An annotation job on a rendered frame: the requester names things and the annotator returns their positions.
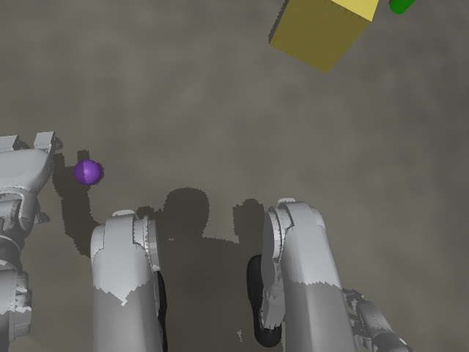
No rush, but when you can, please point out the right robot hand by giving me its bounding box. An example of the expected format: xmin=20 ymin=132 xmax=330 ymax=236
xmin=342 ymin=288 xmax=393 ymax=352

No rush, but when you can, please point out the left robot hand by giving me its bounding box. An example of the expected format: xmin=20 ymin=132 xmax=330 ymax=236
xmin=0 ymin=131 xmax=63 ymax=224

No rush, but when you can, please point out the right robot arm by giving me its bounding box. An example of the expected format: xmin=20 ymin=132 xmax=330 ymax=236
xmin=372 ymin=332 xmax=416 ymax=352

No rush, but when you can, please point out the left robot arm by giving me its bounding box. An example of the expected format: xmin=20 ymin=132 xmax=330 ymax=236
xmin=0 ymin=188 xmax=38 ymax=352

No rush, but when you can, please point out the right robot foot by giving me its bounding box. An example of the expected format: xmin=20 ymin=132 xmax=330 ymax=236
xmin=246 ymin=254 xmax=281 ymax=348

